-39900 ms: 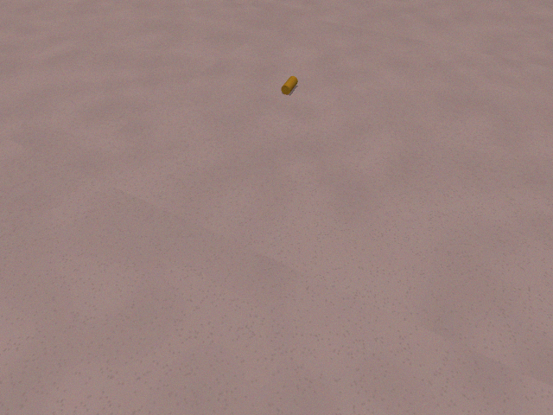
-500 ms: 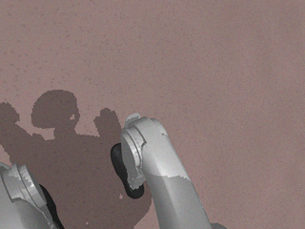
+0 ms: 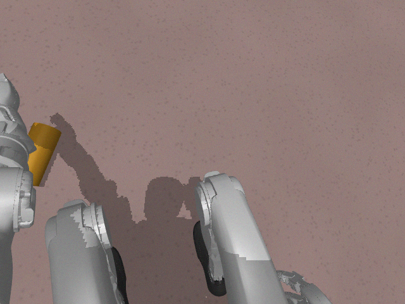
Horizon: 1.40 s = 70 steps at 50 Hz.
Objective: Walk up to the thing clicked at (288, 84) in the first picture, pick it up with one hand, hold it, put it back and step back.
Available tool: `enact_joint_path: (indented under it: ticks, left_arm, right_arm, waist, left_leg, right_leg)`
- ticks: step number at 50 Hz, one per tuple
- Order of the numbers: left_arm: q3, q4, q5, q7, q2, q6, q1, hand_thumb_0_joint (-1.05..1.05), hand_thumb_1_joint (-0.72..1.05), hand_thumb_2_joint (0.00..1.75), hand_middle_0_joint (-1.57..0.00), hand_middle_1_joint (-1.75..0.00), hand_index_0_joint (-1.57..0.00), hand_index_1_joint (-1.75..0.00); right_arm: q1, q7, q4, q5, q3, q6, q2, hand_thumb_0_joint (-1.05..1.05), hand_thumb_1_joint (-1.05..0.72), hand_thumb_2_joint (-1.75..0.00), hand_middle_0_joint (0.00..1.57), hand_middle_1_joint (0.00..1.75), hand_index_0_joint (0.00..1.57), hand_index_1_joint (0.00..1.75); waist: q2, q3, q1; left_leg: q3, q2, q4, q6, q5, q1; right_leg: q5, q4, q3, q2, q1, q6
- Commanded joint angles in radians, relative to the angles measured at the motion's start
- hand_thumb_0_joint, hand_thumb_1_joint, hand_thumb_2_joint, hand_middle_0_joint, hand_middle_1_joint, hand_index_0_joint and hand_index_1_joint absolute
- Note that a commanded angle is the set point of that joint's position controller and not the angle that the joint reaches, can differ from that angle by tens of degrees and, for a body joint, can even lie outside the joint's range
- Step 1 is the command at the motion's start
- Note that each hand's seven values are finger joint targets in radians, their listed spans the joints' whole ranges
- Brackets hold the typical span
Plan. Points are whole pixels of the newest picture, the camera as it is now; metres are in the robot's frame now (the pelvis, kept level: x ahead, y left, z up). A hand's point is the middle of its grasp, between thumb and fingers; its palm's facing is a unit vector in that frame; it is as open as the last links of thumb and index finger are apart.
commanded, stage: withdraw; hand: left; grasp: from above
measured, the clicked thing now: (35, 154) +0.49 +0.31 -0.32
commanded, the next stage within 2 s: home in 0.22 s
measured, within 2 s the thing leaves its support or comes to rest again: neither
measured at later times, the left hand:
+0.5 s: hand out of the picture +0.45 +0.33 -0.17, palm faces -0.42 -0.08 -0.90, open 12.5 cm
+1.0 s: hand out of the picture +0.30 +0.27 +0.05, palm faces -0.24 -0.70 -0.68, open 7.8 cm
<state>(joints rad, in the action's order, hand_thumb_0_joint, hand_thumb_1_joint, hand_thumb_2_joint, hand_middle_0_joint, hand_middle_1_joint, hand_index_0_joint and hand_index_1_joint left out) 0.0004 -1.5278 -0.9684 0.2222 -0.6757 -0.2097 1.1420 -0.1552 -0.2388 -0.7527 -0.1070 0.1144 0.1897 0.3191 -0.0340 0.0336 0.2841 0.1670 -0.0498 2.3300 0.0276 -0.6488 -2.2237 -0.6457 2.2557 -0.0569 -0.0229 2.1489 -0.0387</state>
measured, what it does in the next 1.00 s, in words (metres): rises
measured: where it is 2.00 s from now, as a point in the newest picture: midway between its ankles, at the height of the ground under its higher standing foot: (167, 286)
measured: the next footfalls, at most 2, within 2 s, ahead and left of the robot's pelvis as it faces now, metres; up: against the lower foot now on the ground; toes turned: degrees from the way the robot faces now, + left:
none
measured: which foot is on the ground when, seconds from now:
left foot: down 0.00-1.00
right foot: down 0.00-1.00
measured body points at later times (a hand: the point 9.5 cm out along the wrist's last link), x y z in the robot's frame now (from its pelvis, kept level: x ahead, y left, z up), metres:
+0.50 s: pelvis +0.01 +0.01 -0.01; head +0.25 +0.08 +0.36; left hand +0.47 +0.33 -0.12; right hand +0.08 -0.28 -0.11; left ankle +0.09 +0.14 -0.32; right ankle +0.11 -0.13 -0.32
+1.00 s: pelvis +0.01 +0.01 +0.14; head +0.18 +0.05 +0.56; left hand +0.31 +0.31 +0.09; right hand +0.24 -0.22 +0.03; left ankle +0.09 +0.14 -0.32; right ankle +0.11 -0.13 -0.32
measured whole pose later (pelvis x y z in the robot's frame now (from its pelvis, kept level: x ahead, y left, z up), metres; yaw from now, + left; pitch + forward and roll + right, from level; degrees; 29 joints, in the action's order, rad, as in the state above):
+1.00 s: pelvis +0.01 +0.01 +0.14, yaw +5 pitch +31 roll -5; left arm -0.04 -0.33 -0.46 0.00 -0.45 -0.06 0.12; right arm -0.06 -0.02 -0.56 0.02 -0.01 0.00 0.24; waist -0.03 0.19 0.02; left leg 0.09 -0.04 1.87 0.01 -0.62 -1.80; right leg -0.64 1.83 -0.04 0.02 1.73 -0.04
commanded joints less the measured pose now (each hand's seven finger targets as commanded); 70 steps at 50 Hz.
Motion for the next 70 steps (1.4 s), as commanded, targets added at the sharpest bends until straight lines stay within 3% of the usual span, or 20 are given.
enact_joint_path:
  ticks: [1, 5, 9, 14, 15, 17, 20, 24, 26, 29, 31, 34, 35, 37, 43, 50, 54, 58, 66, 70]
  left_arm:
    - [-0.019, 0.074, -0.074, 0.019, -0.273, 0.127, 0.285, 0.00, -0.44, 0.94, -0.12, -0.97, -0.13, -0.96]
    - [-0.022, 0.124, -0.113, 0.028, -0.278, 0.235, 0.233, 0.00, -0.39, 0.90, -0.16, -0.93, -0.18, -0.91]
    - [-0.093, 0.244, -0.172, 0.048, -0.378, 0.322, 0.149, 0.00, -0.36, 0.87, -0.20, -0.89, -0.21, -0.87]
    - [-0.199, 0.522, -0.186, 0.071, -0.464, 0.393, 0.026, 0.00, -0.35, 0.84, -0.19, -0.87, -0.21, -0.85]
    - [-0.196, 0.577, -0.191, 0.071, -0.459, 0.400, 0.012, 0.00, -0.36, 0.85, -0.17, -0.88, -0.19, -0.85]
    - [-0.203, 0.664, -0.193, 0.067, -0.469, 0.407, 0.002, 0.00, -0.28, 0.90, -0.24, -0.79, -0.22, -0.77]
    - [-0.189, 0.735, -0.160, 0.047, -0.430, 0.407, -0.045, 0.00, -0.04, 0.86, -0.22, -0.56, -0.21, -0.57]
    - [-0.163, 0.769, -0.104, -0.005, -0.358, 0.389, -0.129, 0.00, 0.11, 0.89, -0.23, -0.54, -0.21, -0.55]
    - [-0.113, 0.797, -0.055, -0.051, -0.265, 0.379, -0.226, 0.00, 0.18, 0.90, -0.23, -0.53, -0.21, -0.54]
    - [-0.111, 0.899, 0.031, -0.111, -0.239, 0.358, -0.337, 0.00, 0.39, 0.94, -0.23, -0.49, -0.22, -0.50]
    - [-0.088, 0.933, 0.100, -0.149, -0.171, 0.335, -0.424, 0.00, 0.50, 0.93, -0.22, -0.45, -0.21, -0.46]
    - [-0.106, 1.079, 0.214, -0.184, -0.154, 0.308, -0.475, 0.00, 0.67, 0.92, -0.21, -0.39, -0.21, -0.39]
    - [-0.105, 1.047, 0.241, -0.192, -0.129, 0.296, -0.540, 0.00, 0.71, 0.92, -0.21, -0.38, -0.21, -0.38]
    - [-0.112, 1.136, 0.294, -0.202, -0.106, 0.286, -0.573, 0.00, 0.77, 0.88, -0.20, -0.32, -0.20, -0.32]
    - [-0.137, 1.318, 0.432, -0.193, -0.032, 0.236, -0.719, 0.00, 0.90, 0.90, -0.20, -0.30, -0.20, -0.30]
    - [-0.135, 1.455, 0.600, -0.188, 0.073, 0.121, -0.979, 0.00, 0.80, 0.84, -0.19, -0.29, -0.19, -0.29]
    - [-0.135, 1.563, 0.711, -0.174, 0.111, 0.059, -1.066, 0.00, 0.85, 0.87, -0.19, -0.29, -0.19, -0.29]
    - [-0.113, 1.592, 0.809, -0.162, 0.174, 0.011, -1.163, 0.00, 0.88, 0.89, -0.20, -0.30, -0.20, -0.30]
    - [-0.110, 1.671, 0.938, -0.135, 0.269, -0.096, -1.381, 0.00, 0.88, 0.89, -0.20, -0.30, -0.20, -0.30]
    - [-0.110, 1.725, 0.987, -0.131, 0.313, -0.154, -1.456, 0.00, 0.90, 0.90, -0.20, -0.30, -0.20, -0.30]
  right_arm:
    - [-0.207, 0.045, 0.026, -0.001, -0.052, -0.021, 0.223, 0.00, -0.89, -0.89, 0.20, 0.30, 0.20, 0.30]
    - [-0.216, 0.069, 0.048, -0.007, -0.044, -0.049, 0.214, 0.00, -0.89, -0.89, 0.20, 0.30, 0.20, 0.30]
    - [-0.221, 0.093, 0.056, -0.014, -0.057, -0.091, 0.236, 0.00, -0.90, -0.90, 0.20, 0.30, 0.20, 0.30]
    - [-0.222, 0.123, 0.080, -0.018, -0.118, -0.136, 0.268, 0.00, -0.90, -0.90, 0.20, 0.30, 0.20, 0.30]
    - [-0.225, 0.127, 0.089, -0.019, -0.129, -0.145, 0.259, 0.00, -0.90, -0.90, 0.20, 0.30, 0.20, 0.30]
    - [-0.219, 0.135, 0.108, -0.017, -0.154, -0.159, 0.254, 0.00, -0.89, -0.90, 0.20, 0.30, 0.20, 0.30]
    - [-0.224, 0.145, 0.113, -0.009, -0.182, -0.174, 0.236, 0.00, -0.89, -0.90, 0.20, 0.30, 0.20, 0.30]
    - [-0.227, 0.157, 0.106, 0.010, -0.214, -0.194, 0.230, 0.00, -0.89, -0.90, 0.20, 0.30, 0.20, 0.30]
    - [-0.220, 0.155, 0.111, 0.026, -0.223, -0.200, 0.207, 0.00, -0.89, -0.90, 0.20, 0.30, 0.20, 0.30]
    - [-0.186, 0.157, 0.143, 0.047, -0.235, -0.207, 0.210, 0.00, -0.89, -0.90, 0.20, 0.30, 0.20, 0.30]
    - [-0.159, 0.159, 0.156, 0.062, -0.234, -0.215, 0.199, 0.00, -0.89, -0.90, 0.20, 0.30, 0.20, 0.30]
    - [-0.104, 0.167, 0.195, 0.084, -0.225, -0.212, 0.186, 0.00, -0.90, -0.90, 0.20, 0.30, 0.20, 0.30]
    - [-0.083, 0.170, 0.203, 0.087, -0.223, -0.211, 0.181, 0.00, -0.90, -0.90, 0.20, 0.30, 0.20, 0.30]
    - [-0.050, 0.177, 0.230, 0.098, -0.221, -0.205, 0.169, 0.00, -0.90, -0.90, 0.20, 0.30, 0.20, 0.30]
    - [0.007, 0.213, 0.275, 0.120, -0.213, -0.178, 0.132, 0.00, -0.90, -0.90, 0.20, 0.30, 0.20, 0.30]
    - [0.038, 0.260, 0.321, 0.138, -0.205, -0.130, 0.095, 0.00, -0.90, -0.90, 0.20, 0.30, 0.20, 0.30]
    - [0.048, 0.287, 0.342, 0.147, -0.196, -0.102, 0.070, 0.00, -0.90, -0.90, 0.20, 0.30, 0.20, 0.30]
    - [0.032, 0.312, 0.333, 0.145, -0.183, -0.070, 0.053, 0.00, -0.90, -0.90, 0.20, 0.30, 0.20, 0.30]
    - [-0.036, 0.366, 0.336, 0.148, -0.151, -0.015, 0.031, 0.00, -0.90, -0.90, 0.20, 0.30, 0.20, 0.30]
    - [-0.069, 0.400, 0.348, 0.143, -0.131, 0.009, 0.020, 0.00, -0.90, -0.90, 0.20, 0.30, 0.20, 0.30]
  waist:
    - [-0.096, 0.467, 0.042]
    - [-0.132, 0.566, 0.013]
    - [-0.194, 0.649, -0.031]
    - [-0.318, 0.783, -0.080]
    - [-0.342, 0.786, -0.079]
    - [-0.359, 0.821, -0.087]
    - [-0.371, 0.856, -0.096]
    - [-0.331, 0.806, -0.124]
    - [-0.312, 0.829, -0.142]
    - [-0.272, 0.806, -0.184]
    - [-0.213, 0.761, -0.183]
    - [-0.187, 0.732, -0.202]
    - [-0.146, 0.680, -0.201]
    - [-0.143, 0.677, -0.211]
    - [-0.129, 0.697, -0.235]
    - [-0.079, 0.652, -0.236]
    - [-0.063, 0.645, -0.226]
    - [-0.062, 0.543, -0.206]
    - [-0.063, 0.442, -0.222]
    - [-0.055, 0.369, -0.217]
  left_leg:
    - [-0.133, 0.042, -0.200, -0.044, -0.020, 0.264]
    - [-0.138, 0.035, -0.159, -0.046, 0.059, 0.276]
    - [-0.140, 0.033, -0.137, -0.038, 0.134, 0.324]
    - [-0.123, 0.029, -0.149, -0.024, 0.245, 0.505]
    - [-0.123, 0.027, -0.152, -0.025, 0.244, 0.515]
    - [-0.117, 0.024, -0.166, -0.023, 0.227, 0.563]
    - [-0.123, 0.023, -0.189, -0.029, 0.216, 0.589]
    - [-0.120, 0.028, -0.255, -0.034, 0.191, 0.610]
    - [-0.118, 0.026, -0.298, -0.041, 0.214, 0.642]
    - [-0.095, 0.021, -0.381, -0.044, 0.227, 0.689]
    - [-0.081, 0.020, -0.428, -0.052, 0.171, 0.668]
    - [-0.063, 0.019, -0.510, -0.061, 0.073, 0.659]
    - [-0.053, 0.017, -0.535, -0.065, 0.029, 0.642]
    - [-0.049, 0.015, -0.582, -0.064, -0.005, 0.671]
    - [-0.079, 0.024, -0.694, -0.063, -0.012, 0.785]
    - [-0.091, 0.029, -0.846, -0.060, 0.008, 0.940]
    - [-0.103, 0.035, -0.917, -0.057, 0.050, 1.040]
    - [-0.092, 0.030, -1.020, -0.051, 0.067, 1.124]
    - [-0.099, 0.031, -1.216, -0.037, 0.254, 1.366]
    - [-0.104, 0.032, -1.317, -0.035, 0.290, 1.464]
  right_leg:
    - [-0.071, -0.283, -0.071, -0.053, -0.324, 0.069]
    - [0.047, -0.236, -0.072, -0.045, -0.354, 0.058]
    - [0.141, -0.197, -0.095, -0.036, -0.381, 0.061]
    - [0.240, -0.166, -0.106, -0.020, -0.353, 0.076]
    - [0.240, -0.170, -0.102, -0.016, -0.350, 0.075]
    - [0.210, -0.178, -0.101, -0.014, -0.316, 0.083]
    - [0.203, -0.198, -0.087, -0.011, -0.313, 0.079]
    - [0.170, -0.240, -0.092, -0.009, -0.269, 0.083]
    - [0.201, -0.261, -0.089, -0.009, -0.310, 0.073]
    - [0.215, -0.293, -0.083, -0.007, -0.339, 0.070]
    - [0.193, -0.329, -0.079, -0.007, -0.361, 0.064]
    - [0.145, -0.384, -0.067, -0.005, -0.402, 0.060]
    - [0.115, -0.401, -0.067, -0.005, -0.397, 0.058]
    - [0.094, -0.439, -0.056, -0.005, -0.426, 0.059]
    - [0.086, -0.579, -0.027, 0.001, -0.583, 0.058]
    - [0.084, -0.766, -0.002, 0.011, -0.774, 0.054]
    - [0.105, -0.877, 0.014, 0.012, -0.910, 0.052]
    - [0.117, -0.978, 0.022, 0.012, -0.995, 0.051]
    - [0.267, -1.179, 0.020, 0.008, -1.248, 0.049]
    - [0.306, -1.292, 0.013, 0.007, -1.365, 0.042]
